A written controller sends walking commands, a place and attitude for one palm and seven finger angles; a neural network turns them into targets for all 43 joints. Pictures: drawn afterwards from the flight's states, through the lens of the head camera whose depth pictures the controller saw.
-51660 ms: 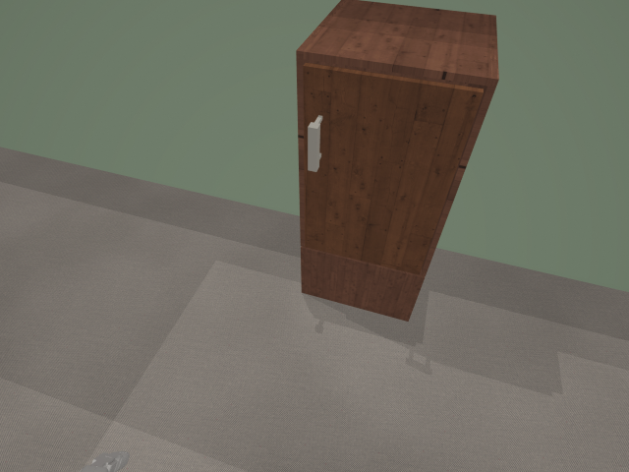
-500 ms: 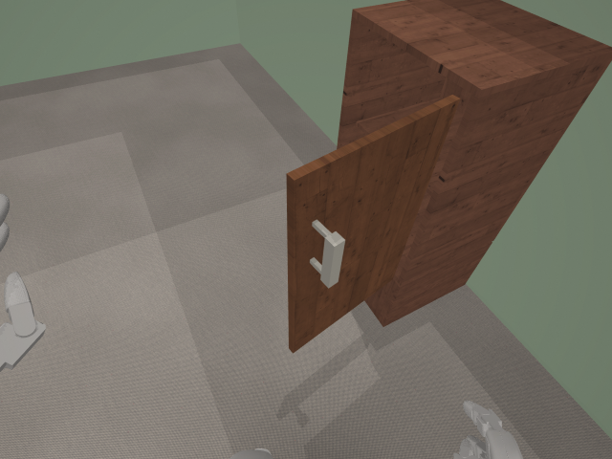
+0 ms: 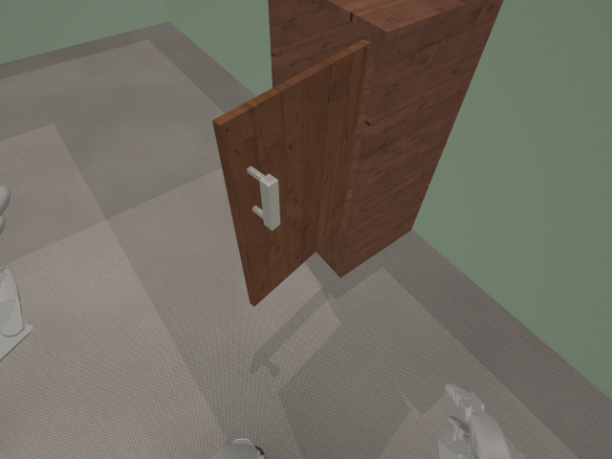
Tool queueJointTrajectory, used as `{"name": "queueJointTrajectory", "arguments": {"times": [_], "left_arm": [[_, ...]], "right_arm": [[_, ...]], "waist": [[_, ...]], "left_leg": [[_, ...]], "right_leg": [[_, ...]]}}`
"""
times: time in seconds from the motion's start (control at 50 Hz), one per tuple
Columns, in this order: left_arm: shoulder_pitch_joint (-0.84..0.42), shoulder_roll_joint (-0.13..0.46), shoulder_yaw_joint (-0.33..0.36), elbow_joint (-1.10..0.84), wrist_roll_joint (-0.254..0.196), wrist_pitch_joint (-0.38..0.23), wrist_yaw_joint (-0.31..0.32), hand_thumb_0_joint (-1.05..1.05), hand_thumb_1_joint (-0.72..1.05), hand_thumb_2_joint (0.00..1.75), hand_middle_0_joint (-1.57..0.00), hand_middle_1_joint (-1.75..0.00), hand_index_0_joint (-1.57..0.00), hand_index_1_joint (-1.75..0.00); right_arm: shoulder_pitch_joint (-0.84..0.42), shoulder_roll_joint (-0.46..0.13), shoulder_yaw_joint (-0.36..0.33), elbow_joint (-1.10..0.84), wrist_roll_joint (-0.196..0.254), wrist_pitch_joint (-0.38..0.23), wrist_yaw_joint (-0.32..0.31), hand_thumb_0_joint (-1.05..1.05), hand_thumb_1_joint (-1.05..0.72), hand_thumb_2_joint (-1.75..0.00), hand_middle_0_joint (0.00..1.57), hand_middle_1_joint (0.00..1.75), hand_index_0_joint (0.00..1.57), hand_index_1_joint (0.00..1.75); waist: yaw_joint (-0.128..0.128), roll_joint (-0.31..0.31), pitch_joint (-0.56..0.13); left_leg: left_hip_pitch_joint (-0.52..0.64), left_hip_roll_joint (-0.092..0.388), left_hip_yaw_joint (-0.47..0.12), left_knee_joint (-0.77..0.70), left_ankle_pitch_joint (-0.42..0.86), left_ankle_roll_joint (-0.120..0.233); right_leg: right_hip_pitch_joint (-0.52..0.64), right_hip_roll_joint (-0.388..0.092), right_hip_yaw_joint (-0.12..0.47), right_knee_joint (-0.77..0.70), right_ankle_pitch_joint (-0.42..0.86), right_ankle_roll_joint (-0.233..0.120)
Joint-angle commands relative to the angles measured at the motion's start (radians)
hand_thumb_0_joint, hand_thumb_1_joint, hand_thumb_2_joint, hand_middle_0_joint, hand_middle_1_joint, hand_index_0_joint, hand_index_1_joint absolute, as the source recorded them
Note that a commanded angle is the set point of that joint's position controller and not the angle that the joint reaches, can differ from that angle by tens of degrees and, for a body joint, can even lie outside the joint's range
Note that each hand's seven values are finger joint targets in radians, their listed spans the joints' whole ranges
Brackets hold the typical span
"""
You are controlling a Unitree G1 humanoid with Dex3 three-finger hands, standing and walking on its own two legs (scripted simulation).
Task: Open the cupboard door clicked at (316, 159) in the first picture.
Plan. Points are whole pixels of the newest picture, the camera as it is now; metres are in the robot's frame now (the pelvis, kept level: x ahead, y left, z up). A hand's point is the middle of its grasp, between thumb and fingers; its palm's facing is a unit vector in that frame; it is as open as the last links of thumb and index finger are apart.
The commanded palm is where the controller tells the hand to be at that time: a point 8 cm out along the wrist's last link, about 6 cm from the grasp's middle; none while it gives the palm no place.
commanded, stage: stop stepping back and stand still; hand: left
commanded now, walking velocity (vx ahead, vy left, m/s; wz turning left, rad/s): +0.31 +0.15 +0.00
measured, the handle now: (262, 197) +0.55 +0.10 -0.03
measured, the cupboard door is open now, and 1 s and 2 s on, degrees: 100 100 100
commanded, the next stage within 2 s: let the arm hang, fingers relaxed in 1.20 s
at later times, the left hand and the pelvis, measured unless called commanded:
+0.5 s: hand (10, 382) +0.16 +0.24 +0.18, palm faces +0.40 -0.76 -0.51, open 7.4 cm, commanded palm +0.11 +0.27 +0.19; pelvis -0.03 -0.02 +0.00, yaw -2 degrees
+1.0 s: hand out of the picture +0.12 +0.27 +0.16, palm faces +0.40 -0.78 -0.48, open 7.4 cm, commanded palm +0.06 +0.30 +0.19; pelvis -0.08 +0.00 +0.01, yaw -1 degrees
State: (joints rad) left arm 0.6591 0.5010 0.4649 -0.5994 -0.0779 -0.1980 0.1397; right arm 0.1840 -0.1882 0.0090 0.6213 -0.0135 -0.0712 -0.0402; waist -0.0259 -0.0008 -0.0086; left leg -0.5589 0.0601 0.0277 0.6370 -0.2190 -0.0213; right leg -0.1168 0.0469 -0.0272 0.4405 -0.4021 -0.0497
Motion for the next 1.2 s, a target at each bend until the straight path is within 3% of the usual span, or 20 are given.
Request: {"name": "queueJointTrajectory", "arguments": {"times": [0.0,0.06,0.1,0.12,0.16,0.18,0.2,0.22,0.26,0.3,0.34,0.36,0.42,0.46,0.5,0.58,0.74,0.88,1.02,1.18], "left_arm": [[-0.024,0.134,0.147,-0.076,0.005,-0.044,0.047,0.00,0.90,0.90,-0.20,-0.30,-0.20,-0.30],[-0.143,0.098,0.085,0.017,0.023,-0.047,0.051,0.00,0.90,0.90,-0.20,-0.30,-0.20,-0.30],[-0.209,0.092,0.050,0.039,0.026,-0.047,0.050,0.00,0.90,0.90,-0.20,-0.30,-0.20,-0.30],[-0.231,0.099,0.038,0.033,0.029,-0.048,0.047,0.00,0.90,0.90,-0.20,-0.30,-0.20,-0.30],[-0.232,0.100,0.039,0.013,0.035,-0.057,0.042,0.00,0.90,0.90,-0.20,-0.30,-0.20,-0.30],[-0.206,0.103,0.046,-0.009,0.042,-0.055,0.043,0.00,0.90,0.90,-0.20,-0.30,-0.20,-0.30],[-0.193,0.098,0.040,-0.052,0.043,-0.055,0.038,0.00,0.90,0.90,-0.20,-0.30,-0.20,-0.30],[-0.190,0.127,0.068,-0.066,0.041,-0.050,0.031,0.00,0.90,0.90,-0.20,-0.30,-0.20,-0.30],[-0.145,0.124,0.096,-0.079,0.051,-0.061,0.034,0.00,0.90,0.90,-0.20,-0.30,-0.20,-0.30],[-0.089,0.129,0.114,-0.081,0.043,-0.077,0.033,0.00,0.90,0.90,-0.20,-0.30,-0.20,-0.30],[-0.095,0.147,0.146,-0.067,0.030,-0.098,0.040,0.00,0.90,0.90,-0.20,-0.30,-0.20,-0.30],[-0.094,0.140,0.147,-0.056,0.033,-0.100,0.041,0.00,0.90,0.90,-0.20,-0.30,-0.20,-0.30],[-0.110,0.085,0.107,0.000,0.032,-0.088,0.040,0.00,0.90,0.90,-0.20,-0.30,-0.20,-0.30],[-0.141,0.067,0.073,0.027,0.026,-0.076,0.039,0.00,0.90,0.90,-0.20,-0.30,-0.20,-0.30],[-0.205,0.063,0.034,-0.004,0.030,-0.067,0.037,0.00,0.90,0.90,-0.20,-0.30,-0.20,-0.30],[-0.231,0.069,0.012,-0.056,0.049,-0.043,0.028,0.00,0.90,0.90,-0.20,-0.30,-0.20,-0.30],[-0.077,0.109,0.100,-0.096,0.021,-0.051,0.037,0.00,0.90,0.90,-0.20,-0.30,-0.20,-0.30],[-0.122,0.083,0.058,-0.024,0.020,-0.044,0.030,0.00,0.90,0.90,-0.20,-0.30,-0.20,-0.30],[-0.178,0.093,0.036,-0.055,0.036,-0.041,0.031,0.00,0.90,0.90,-0.20,-0.30,-0.20,-0.30],[-0.114,0.096,0.064,-0.113,0.030,-0.045,0.040,0.00,0.90,0.90,-0.20,-0.30,-0.20,-0.30]], "right_arm": [[-0.054,-0.120,-0.045,-0.148,0.031,-0.056,-0.022,0.00,-0.90,-0.90,0.20,0.30,0.20,0.30],[-0.051,-0.135,-0.040,-0.117,0.025,-0.067,-0.041,0.00,-0.90,-0.90,0.20,0.30,0.20,0.30],[-0.029,-0.165,-0.058,-0.101,0.021,-0.070,-0.047,0.00,-0.90,-0.90,0.20,0.30,0.20,0.30],[-0.039,-0.184,-0.070,-0.106,0.026,-0.071,-0.049,0.00,-0.90,-0.90,0.20,0.30,0.20,0.30],[-0.006,-0.191,-0.070,-0.123,0.032,-0.064,-0.037,0.00,-0.90,-0.90,0.20,0.30,0.20,0.30],[-0.013,-0.174,-0.064,-0.128,0.025,-0.062,-0.032,0.00,-0.90,-0.90,0.20,0.30,0.20,0.30],[-0.035,-0.160,-0.059,-0.134,0.021,-0.064,-0.028,0.00,-0.90,-0.90,0.20,0.30,0.20,0.30],[-0.061,-0.163,-0.056,-0.138,0.018,-0.074,-0.031,0.00,-0.90,-0.90,0.20,0.30,0.20,0.30],[-0.060,-0.153,-0.049,-0.150,0.027,-0.075,-0.030,0.00,-0.90,-0.90,0.20,0.30,0.20,0.30],[-0.045,-0.129,-0.051,-0.154,0.022,-0.062,-0.018,0.00,-0.90,-0.90,0.20,0.30,0.20,0.30],[-0.047,-0.125,-0.056,-0.152,0.034,-0.056,-0.009,0.00,-0.90,-0.90,0.20,0.30,0.20,0.30],[-0.043,-0.123,-0.057,-0.150,0.033,-0.057,-0.013,0.00,-0.90,-0.90,0.20,0.30,0.20,0.30],[-0.049,-0.110,-0.037,-0.154,0.024,-0.058,-0.029,0.00,-0.90,-0.90,0.20,0.30,0.20,0.30],[-0.024,-0.124,-0.039,-0.129,0.020,-0.061,-0.037,0.00,-0.90,-0.90,0.20,0.30,0.20,0.30],[-0.024,-0.159,-0.059,-0.130,0.025,-0.064,-0.041,0.00,-0.90,-0.90,0.20,0.30,0.20,0.30],[-0.046,-0.145,-0.044,-0.141,0.020,-0.075,-0.042,0.00,-0.90,-0.90,0.20,0.30,0.20,0.30],[-0.063,-0.120,-0.039,-0.160,0.015,-0.060,-0.036,0.00,-0.90,-0.90,0.20,0.30,0.20,0.30],[-0.058,-0.140,-0.038,-0.151,0.014,-0.066,-0.056,0.00,-0.90,-0.90,0.20,0.30,0.20,0.30],[-0.077,-0.151,-0.042,-0.149,0.011,-0.087,-0.061,0.00,-0.90,-0.90,0.20,0.30,0.20,0.30],[-0.065,-0.135,-0.035,-0.157,0.002,-0.090,-0.057,0.00,-0.90,-0.90,0.20,0.30,0.20,0.30]], "waist": [[0.021,-0.200,-0.135],[0.005,-0.098,-0.079],[-0.012,-0.055,-0.099],[-0.005,0.003,-0.122],[0.003,0.031,-0.137],[0.014,0.099,-0.127],[0.023,0.129,-0.080],[0.024,0.138,-0.010],[0.027,0.093,0.077],[0.009,-0.055,0.033],[0.020,-0.146,-0.053],[0.027,-0.138,-0.085],[0.018,-0.027,-0.063],[0.002,0.024,-0.085],[0.016,0.062,-0.127],[0.020,0.071,-0.060],[0.020,0.046,-0.065],[0.016,0.077,-0.023],[0.021,0.074,-0.008],[0.024,0.129,-0.055]], "left_leg": [[-0.019,-0.037,-0.003,0.182,-0.102,0.019],[0.180,-0.072,0.056,-0.037,-0.016,0.047],[0.389,-0.072,0.041,-0.154,0.235,0.086],[0.484,-0.013,-0.007,-0.125,0.406,0.115],[0.589,0.085,-0.121,-0.087,0.649,0.179],[0.532,0.108,-0.176,-0.113,0.668,0.191],[0.420,0.118,-0.191,-0.159,0.592,0.168],[0.245,0.122,-0.187,-0.253,0.319,0.146],[0.092,0.071,-0.146,-0.223,0.027,0.103],[0.121,-0.040,-0.023,0.007,0.005,0.036],[0.027,-0.062,-0.007,0.211,-0.151,0.025],[0.029,-0.052,-0.022,0.204,-0.161,0.029],[0.162,-0.049,0.009,-0.041,-0.027,0.039],[0.387,-0.042,-0.004,-0.185,0.277,0.059],[0.548,0.071,-0.112,-0.150,0.497,0.116],[0.397,0.099,-0.164,-0.215,0.384,0.108],[0.349,-0.005,-0.074,-0.152,0.109,0.040],[0.363,0.038,-0.137,-0.290,0.056,0.051],[0.335,0.024,-0.140,-0.351,-0.133,0.046],[0.328,0.017,-0.144,-0.356,-0.083,0.037]], "right_leg": [[0.129,-0.283,0.181,-0.028,0.914,-0.022],[0.055,-0.252,0.118,0.021,0.923,-0.001],[-0.032,-0.194,0.067,0.144,0.920,0.085],[-0.096,-0.156,0.042,0.207,0.873,0.128],[-0.235,-0.093,0.046,0.287,0.573,0.162],[-0.236,-0.068,0.035,0.277,0.328,0.135],[-0.185,-0.061,0.031,0.188,0.110,0.100],[-0.094,-0.051,0.020,0.142,-0.020,0.082],[-0.027,-0.075,0.057,-0.050,0.100,0.054],[-0.064,-0.243,0.294,-0.176,0.279,-0.024],[0.100,-0.316,0.322,-0.090,0.886,0.019],[0.137,-0.309,0.272,-0.054,0.956,0.033],[0.101,-0.233,0.170,-0.007,0.874,0.002],[-0.003,-0.144,0.090,0.048,0.758,0.068],[-0.135,-0.079,0.076,0.096,0.518,0.133],[-0.093,-0.047,0.061,0.007,0.230,0.085],[-0.093,-0.136,0.162,-0.152,0.235,0.026],[-0.107,-0.056,0.080,-0.142,0.156,0.055],[-0.101,-0.053,0.075,-0.182,0.048,0.050],[-0.042,-0.046,0.053,-0.154,0.098,0.039]]}}
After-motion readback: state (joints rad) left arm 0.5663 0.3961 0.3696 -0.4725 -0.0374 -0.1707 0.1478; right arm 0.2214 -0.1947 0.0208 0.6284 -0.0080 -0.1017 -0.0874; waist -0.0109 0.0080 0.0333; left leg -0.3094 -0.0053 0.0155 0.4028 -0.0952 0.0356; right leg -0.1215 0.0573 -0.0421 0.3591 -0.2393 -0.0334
